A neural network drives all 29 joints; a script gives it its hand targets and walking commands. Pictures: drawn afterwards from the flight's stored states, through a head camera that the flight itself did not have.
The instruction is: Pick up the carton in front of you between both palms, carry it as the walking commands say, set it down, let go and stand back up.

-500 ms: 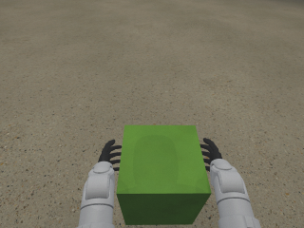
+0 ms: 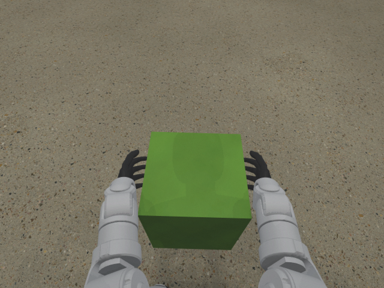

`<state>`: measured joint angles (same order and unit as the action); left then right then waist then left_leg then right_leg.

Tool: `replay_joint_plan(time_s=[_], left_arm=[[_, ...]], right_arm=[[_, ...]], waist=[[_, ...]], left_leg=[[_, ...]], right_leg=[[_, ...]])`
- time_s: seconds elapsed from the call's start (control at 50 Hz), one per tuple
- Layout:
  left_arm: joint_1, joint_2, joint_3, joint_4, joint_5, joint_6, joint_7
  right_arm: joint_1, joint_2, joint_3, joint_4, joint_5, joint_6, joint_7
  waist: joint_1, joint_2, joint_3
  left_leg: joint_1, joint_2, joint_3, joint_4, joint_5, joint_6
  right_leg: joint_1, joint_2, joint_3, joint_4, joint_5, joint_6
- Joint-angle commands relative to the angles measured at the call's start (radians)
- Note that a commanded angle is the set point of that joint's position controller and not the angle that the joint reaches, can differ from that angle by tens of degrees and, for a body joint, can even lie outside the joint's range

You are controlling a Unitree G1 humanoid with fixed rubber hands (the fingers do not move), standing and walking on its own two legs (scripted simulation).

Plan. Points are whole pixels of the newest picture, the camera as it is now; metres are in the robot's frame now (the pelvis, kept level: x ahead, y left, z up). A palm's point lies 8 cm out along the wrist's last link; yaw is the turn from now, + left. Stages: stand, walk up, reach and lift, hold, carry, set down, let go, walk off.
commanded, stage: set down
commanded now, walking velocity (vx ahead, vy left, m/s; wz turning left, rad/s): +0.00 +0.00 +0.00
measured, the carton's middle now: (193, 194) +0.35 +0.03 -0.08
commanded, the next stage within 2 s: none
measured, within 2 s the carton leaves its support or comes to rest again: neither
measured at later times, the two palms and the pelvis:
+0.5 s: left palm (134, 196) +0.39 +0.20 -0.19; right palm (234, 198) +0.39 -0.10 -0.18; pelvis -0.03 +0.01 -0.11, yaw -3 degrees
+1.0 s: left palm (134, 205) +0.42 +0.23 -0.34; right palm (216, 201) +0.44 -0.07 -0.33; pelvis -0.06 +0.01 -0.24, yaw -7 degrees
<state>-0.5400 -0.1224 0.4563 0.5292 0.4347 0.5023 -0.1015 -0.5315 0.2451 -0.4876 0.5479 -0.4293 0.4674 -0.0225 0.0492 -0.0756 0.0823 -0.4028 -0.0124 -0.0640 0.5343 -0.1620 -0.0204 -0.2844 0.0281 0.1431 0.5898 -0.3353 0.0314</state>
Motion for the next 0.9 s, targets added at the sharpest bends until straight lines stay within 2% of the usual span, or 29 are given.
replay_joint_plan(time_s=[0.0, 0.08, 0.16, 0.22, 0.26, 0.32, 0.4, 0.48, 0.6, 0.72, 0.8, 0.88], left_arm=[[-0.384, -0.606, -0.302, 0.091, -0.103, -0.118, -0.159], [-0.419, -0.665, -0.401, 0.096, -0.156, -0.258, -0.171], [-0.476, -0.721, -0.525, 0.062, -0.223, -0.362, -0.173], [-0.519, -0.720, -0.602, 0.001, -0.256, -0.391, -0.168], [-0.544, -0.712, -0.630, -0.026, -0.273, -0.385, -0.165], [-0.555, -0.714, -0.622, -0.019, -0.267, -0.354, -0.171], [-0.605, -0.722, -0.556, 0.036, -0.232, -0.298, -0.193], [-0.697, -0.725, -0.499, 0.080, -0.208, -0.248, -0.212], [-0.834, -0.737, -0.496, 0.113, -0.232, -0.206, -0.198], [-0.948, -0.743, -0.529, 0.119, -0.276, -0.184, -0.171], [-0.996, -0.729, -0.530, 0.126, -0.289, -0.177, -0.157], [-1.034, -0.698, -0.511, 0.143, -0.292, -0.181, -0.149]], right_arm=[[-0.415, 0.689, 0.331, 0.072, 0.117, -0.120, 0.139], [-0.424, 0.753, 0.436, 0.071, 0.169, -0.261, 0.118], [-0.482, 0.815, 0.618, 0.026, 0.257, -0.370, 0.089], [-0.523, 0.816, 0.720, -0.036, 0.300, -0.405, 0.066], [-0.561, 0.804, 0.765, -0.076, 0.317, -0.400, 0.056], [-0.605, 0.811, 0.778, -0.080, 0.326, -0.367, 0.065], [-0.695, 0.817, 0.712, -0.030, 0.317, -0.301, 0.108], [-0.794, 0.809, 0.610, 0.038, 0.288, -0.251, 0.149], [-0.929, 0.773, 0.522, 0.103, 0.279, -0.224, 0.160], [-1.047, 0.749, 0.504, 0.136, 0.310, -0.220, 0.153], [-1.109, 0.736, 0.507, 0.150, 0.339, -0.219, 0.143], [-1.166, 0.721, 0.511, 0.163, 0.363, -0.221, 0.126]], waist=[[0.009, 0.054, -0.281], [0.002, 0.060, -0.519], [0.033, 0.078, -0.840], [0.040, 0.102, -1.062], [0.042, 0.103, -1.153], [0.060, 0.072, -1.154], [0.080, 0.035, -1.046], [0.079, 0.034, -0.994], [0.069, 0.088, -1.075], [0.071, 0.149, -1.191], [0.087, 0.159, -1.240], [0.109, 0.142, -1.258]], left_leg=[[0.254, -0.090, 0.053, 0.064, 0.149, 0.034], [0.189, -0.094, 0.046, 0.193, 0.369, 0.025], [0.193, -0.087, 0.024, 0.354, 0.636, 0.040], [0.222, -0.082, 0.020, 0.446, 0.755, 0.037], [0.187, -0.084, 0.036, 0.478, 0.724, 0.026], [0.018, -0.096, 0.067, 0.501, 0.563, 0.012], [-0.240, -0.105, 0.101, 0.524, 0.261, 0.007], [-0.363, -0.105, 0.105, 0.576, 0.105, 0.006], [-0.414, -0.102, 0.105, 0.675, 0.032, -0.019], [-0.426, -0.104, 0.100, 0.778, 0.018, -0.041], [-0.463, -0.107, 0.112, 0.847, 0.046, -0.045], [-0.524, -0.108, 0.130, 0.912, 0.082, -0.045]], right_leg=[[-0.359, 0.100, -0.095, -0.089, 0.091, -0.001], [-0.440, 0.115, -0.095, 0.028, 0.275, 0.024], [-0.611, 0.128, -0.099, 0.155, 0.423, 0.049], [-0.735, 0.137, -0.111, 0.228, 0.441, 0.060], [-0.770, 0.144, -0.125, 0.268, 0.422, 0.062], [-0.797, 0.151, -0.144, 0.325, 0.353, 0.068], [-0.875, 0.162, -0.169, 0.394, 0.142, 0.065], [-1.035, 0.176, -0.188, 0.461, -0.017, 0.049], [-1.221, 0.193, -0.221, 0.590, -0.104, 0.035], [-1.355, 0.212, -0.241, 0.722, -0.111, 0.030], [-1.408, 0.222, -0.248, 0.795, -0.106, 0.033], [-1.440, 0.228, -0.255, 0.855, -0.101, 0.038]])
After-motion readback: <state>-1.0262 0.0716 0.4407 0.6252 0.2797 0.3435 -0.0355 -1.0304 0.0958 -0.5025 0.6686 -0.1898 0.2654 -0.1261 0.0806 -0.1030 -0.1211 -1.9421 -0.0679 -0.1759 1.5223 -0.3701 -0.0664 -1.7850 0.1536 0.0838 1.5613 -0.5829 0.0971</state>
